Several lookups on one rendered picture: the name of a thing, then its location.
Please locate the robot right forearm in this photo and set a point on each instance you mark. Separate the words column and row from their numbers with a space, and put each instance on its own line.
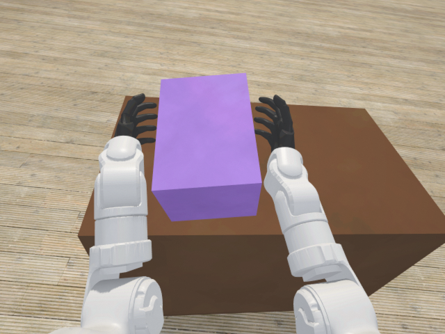
column 313, row 253

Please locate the left robot hand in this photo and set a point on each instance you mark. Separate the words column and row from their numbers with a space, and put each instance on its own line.
column 127, row 125

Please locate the robot left upper arm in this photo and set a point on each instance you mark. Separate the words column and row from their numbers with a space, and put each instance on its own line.
column 121, row 306

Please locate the robot left forearm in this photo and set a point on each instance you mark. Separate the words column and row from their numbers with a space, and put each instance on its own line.
column 120, row 210

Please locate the robot right upper arm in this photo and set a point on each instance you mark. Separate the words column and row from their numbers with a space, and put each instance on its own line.
column 333, row 307

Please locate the pedestal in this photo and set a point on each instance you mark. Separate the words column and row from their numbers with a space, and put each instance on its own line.
column 375, row 206

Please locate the right robot hand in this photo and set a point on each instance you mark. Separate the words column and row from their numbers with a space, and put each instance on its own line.
column 282, row 125

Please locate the carton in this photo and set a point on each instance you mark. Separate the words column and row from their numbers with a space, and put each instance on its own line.
column 206, row 162

